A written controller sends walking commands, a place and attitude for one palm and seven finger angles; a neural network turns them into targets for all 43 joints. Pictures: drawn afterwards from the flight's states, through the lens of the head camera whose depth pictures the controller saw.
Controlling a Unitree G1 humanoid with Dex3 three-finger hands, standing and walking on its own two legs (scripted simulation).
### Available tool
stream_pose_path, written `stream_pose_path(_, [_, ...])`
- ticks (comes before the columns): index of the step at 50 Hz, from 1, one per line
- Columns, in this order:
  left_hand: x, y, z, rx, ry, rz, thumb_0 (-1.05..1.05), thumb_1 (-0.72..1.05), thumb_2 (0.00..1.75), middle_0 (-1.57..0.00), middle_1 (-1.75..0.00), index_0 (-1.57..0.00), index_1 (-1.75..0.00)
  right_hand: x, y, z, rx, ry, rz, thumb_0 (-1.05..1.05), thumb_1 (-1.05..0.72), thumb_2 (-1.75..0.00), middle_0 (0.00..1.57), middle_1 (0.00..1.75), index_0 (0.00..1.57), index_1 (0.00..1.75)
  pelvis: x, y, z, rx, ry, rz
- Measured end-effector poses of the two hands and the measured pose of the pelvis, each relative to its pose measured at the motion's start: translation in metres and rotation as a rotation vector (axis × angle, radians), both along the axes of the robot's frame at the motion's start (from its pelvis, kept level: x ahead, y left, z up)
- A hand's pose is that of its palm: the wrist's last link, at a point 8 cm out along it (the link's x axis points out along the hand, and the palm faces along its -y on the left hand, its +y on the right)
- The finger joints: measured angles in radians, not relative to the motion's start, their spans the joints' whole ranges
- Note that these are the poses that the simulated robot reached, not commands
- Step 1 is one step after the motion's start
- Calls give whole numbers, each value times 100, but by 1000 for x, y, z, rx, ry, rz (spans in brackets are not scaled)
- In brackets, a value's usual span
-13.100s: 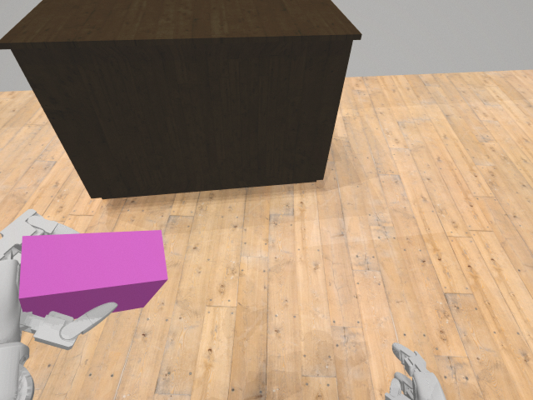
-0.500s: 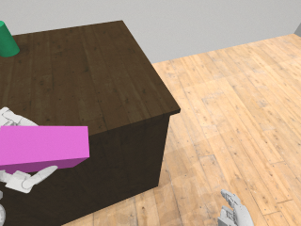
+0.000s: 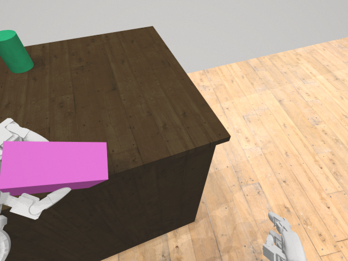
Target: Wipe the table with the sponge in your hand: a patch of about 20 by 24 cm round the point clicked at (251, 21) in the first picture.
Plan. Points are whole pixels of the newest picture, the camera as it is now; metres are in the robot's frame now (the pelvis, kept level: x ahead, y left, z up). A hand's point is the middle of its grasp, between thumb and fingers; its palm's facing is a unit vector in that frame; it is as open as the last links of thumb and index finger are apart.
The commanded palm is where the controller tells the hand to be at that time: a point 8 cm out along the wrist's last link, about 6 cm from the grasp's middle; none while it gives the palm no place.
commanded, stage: come to a stop and stand still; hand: left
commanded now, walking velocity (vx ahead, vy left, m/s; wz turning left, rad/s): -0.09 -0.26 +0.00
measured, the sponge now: (70, 168) +0.23 +0.20 +0.16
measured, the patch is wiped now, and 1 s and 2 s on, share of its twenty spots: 0.00 0.00 0.00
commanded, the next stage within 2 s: look again from close up in 1.74 s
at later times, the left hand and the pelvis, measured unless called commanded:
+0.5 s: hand (0, 149) +0.24 +0.30 +0.20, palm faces +0.45 -0.79 -0.42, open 10.3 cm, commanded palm +0.16 +0.29 +0.20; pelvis -0.02 +0.02 +0.02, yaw -2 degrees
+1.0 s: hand out of the picture +0.19 +0.31 +0.17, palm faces +0.41 -0.84 -0.36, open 10.3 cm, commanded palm +0.13 +0.34 +0.20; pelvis -0.03 +0.06 +0.02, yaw +0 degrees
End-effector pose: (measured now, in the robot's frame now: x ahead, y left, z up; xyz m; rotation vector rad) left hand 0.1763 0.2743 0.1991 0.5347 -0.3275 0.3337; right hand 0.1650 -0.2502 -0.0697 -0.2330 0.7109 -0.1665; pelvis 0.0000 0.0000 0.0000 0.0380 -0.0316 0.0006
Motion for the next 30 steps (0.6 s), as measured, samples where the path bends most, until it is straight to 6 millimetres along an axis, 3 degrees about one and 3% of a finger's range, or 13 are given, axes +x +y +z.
stream_pose_path(8, [15,23,-2,-30,31,43,-1,-51,101,-71,-136,-72,-135,7,54,-4,114,16,41,1,-91,-90,20,29,20,30,12,12,7,-38,7,-1])
stream_pose_path(13, [17,25,-7,-82,58,27,-1,-51,101,-71,-136,-72,-135,6,70,2,116,31,61,1,-90,-90,21,30,20,30,11,17,12,-36,16,-13])
stream_pose_path(19, [15,29,0,-28,68,13,-1,-51,101,-71,-136,-72,-135,5,65,11,77,8,83,1,-90,-90,21,30,21,30,3,16,16,-55,22,-18])
stream_pose_path(21, [21,45,13,45,4,15,-1,-51,101,-71,-136,-72,-135,1,60,11,50,15,106,1,-90,-90,21,30,21,30,-5,14,17,-48,24,-20])
stream_pose_path(24, [23,60,14,4,-21,67,-1,-51,101,-71,-136,-72,-135,-6,49,17,42,-15,89,1,-90,-90,21,30,21,30,-14,19,17,-43,13,-39])
stream_pose_path(30, [1,34,-14,-103,81,-44,-1,-51,101,-71,-136,-72,-135,-28,35,31,6,-82,-2,1,-90,-90,21,30,20,30,-22,35,17,-46,-3,-60])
